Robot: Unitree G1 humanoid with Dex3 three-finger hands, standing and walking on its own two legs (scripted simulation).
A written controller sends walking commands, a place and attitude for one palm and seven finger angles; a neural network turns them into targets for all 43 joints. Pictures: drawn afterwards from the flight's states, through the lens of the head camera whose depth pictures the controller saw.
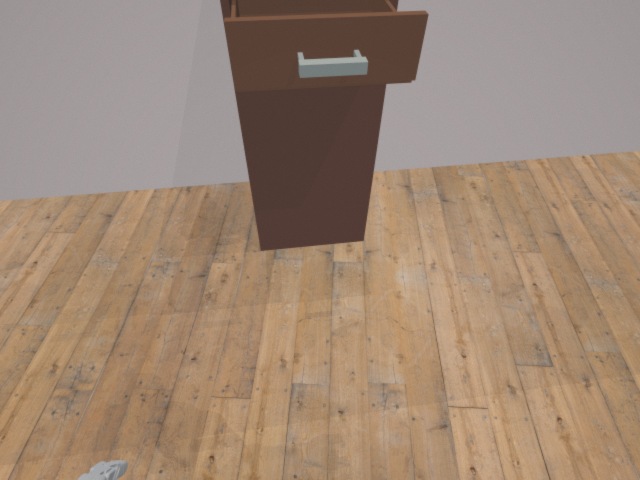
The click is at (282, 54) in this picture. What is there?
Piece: drawer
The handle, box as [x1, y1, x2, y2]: [297, 50, 367, 77]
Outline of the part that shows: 367,60 365,57 362,57 360,55 358,50 354,50 353,57 324,59 304,59 302,52 297,52 300,77 366,74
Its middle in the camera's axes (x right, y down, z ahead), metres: +0.02 -0.34 +0.75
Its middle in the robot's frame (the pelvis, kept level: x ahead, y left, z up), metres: +0.81 +0.03 +0.14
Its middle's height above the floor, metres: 0.91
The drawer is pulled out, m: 0.27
